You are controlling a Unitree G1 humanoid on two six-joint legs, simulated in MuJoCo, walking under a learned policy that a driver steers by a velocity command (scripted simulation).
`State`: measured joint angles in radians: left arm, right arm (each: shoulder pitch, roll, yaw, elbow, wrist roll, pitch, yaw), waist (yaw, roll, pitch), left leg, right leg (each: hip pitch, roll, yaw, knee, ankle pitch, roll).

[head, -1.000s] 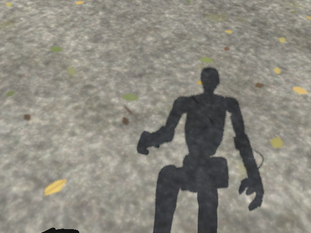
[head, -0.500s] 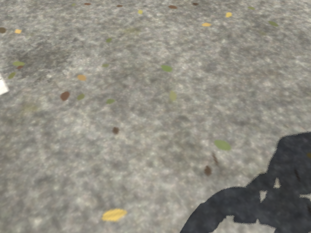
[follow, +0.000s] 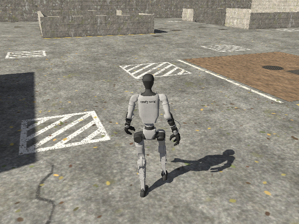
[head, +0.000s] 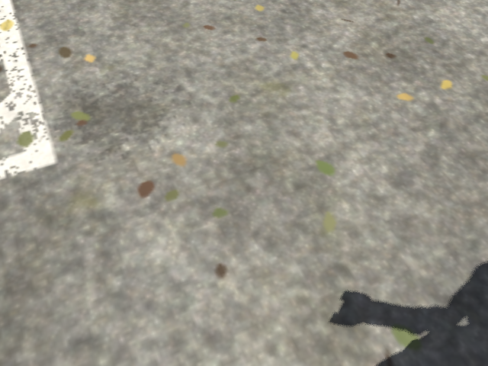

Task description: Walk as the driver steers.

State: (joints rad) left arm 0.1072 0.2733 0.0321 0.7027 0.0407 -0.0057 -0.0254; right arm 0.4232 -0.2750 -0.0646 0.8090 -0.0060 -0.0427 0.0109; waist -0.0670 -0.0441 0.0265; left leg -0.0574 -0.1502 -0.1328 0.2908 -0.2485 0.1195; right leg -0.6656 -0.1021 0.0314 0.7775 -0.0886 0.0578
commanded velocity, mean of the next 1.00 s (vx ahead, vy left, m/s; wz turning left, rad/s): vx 0.50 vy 0.00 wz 0.60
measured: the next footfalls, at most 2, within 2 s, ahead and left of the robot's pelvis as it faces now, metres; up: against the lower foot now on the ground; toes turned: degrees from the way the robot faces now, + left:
right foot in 0.14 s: +0.27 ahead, -0.13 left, +0.00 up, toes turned +7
left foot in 0.66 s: +0.48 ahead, +0.15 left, +0.00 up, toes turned +27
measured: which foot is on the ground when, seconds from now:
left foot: down 0.00-0.14, up 0.16-0.64, down 0.66-1.00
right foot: up 0.00-0.12, down 0.14-0.66, up 0.68-1.00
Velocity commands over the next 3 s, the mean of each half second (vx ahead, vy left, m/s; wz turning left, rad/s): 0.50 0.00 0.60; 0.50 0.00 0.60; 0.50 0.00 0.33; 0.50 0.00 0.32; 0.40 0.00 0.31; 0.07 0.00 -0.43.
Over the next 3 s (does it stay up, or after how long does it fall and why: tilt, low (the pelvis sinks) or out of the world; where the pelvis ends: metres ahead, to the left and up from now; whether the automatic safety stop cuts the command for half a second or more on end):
stays up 1.09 0.70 0.00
